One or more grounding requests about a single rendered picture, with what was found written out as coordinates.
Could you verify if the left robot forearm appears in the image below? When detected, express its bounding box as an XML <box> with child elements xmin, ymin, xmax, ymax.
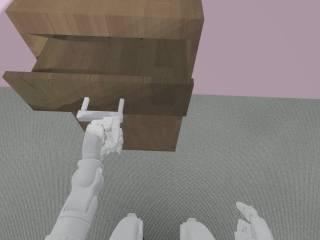
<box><xmin>44</xmin><ymin>158</ymin><xmax>104</xmax><ymax>240</ymax></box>

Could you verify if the drawer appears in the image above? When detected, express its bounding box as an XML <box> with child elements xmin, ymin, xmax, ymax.
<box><xmin>2</xmin><ymin>34</ymin><xmax>194</xmax><ymax>117</ymax></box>

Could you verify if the robot shin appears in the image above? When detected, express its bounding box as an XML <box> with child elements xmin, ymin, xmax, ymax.
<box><xmin>186</xmin><ymin>218</ymin><xmax>197</xmax><ymax>222</ymax></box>
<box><xmin>126</xmin><ymin>213</ymin><xmax>137</xmax><ymax>218</ymax></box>

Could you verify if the robot right hand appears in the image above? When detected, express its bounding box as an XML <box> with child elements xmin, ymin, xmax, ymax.
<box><xmin>234</xmin><ymin>201</ymin><xmax>274</xmax><ymax>240</ymax></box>

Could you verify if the robot right shin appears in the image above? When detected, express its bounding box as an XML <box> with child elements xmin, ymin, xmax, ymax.
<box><xmin>186</xmin><ymin>218</ymin><xmax>197</xmax><ymax>222</ymax></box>

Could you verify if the robot left shin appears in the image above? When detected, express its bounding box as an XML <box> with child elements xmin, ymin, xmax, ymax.
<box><xmin>126</xmin><ymin>213</ymin><xmax>137</xmax><ymax>218</ymax></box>

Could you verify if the handle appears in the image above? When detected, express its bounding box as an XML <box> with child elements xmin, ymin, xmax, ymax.
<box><xmin>76</xmin><ymin>97</ymin><xmax>125</xmax><ymax>123</ymax></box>

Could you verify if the cabinet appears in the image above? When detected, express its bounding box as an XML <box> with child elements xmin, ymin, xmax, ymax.
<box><xmin>5</xmin><ymin>0</ymin><xmax>205</xmax><ymax>152</ymax></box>

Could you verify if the robot left hand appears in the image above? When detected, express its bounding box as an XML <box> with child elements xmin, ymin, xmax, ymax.
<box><xmin>82</xmin><ymin>116</ymin><xmax>124</xmax><ymax>163</ymax></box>

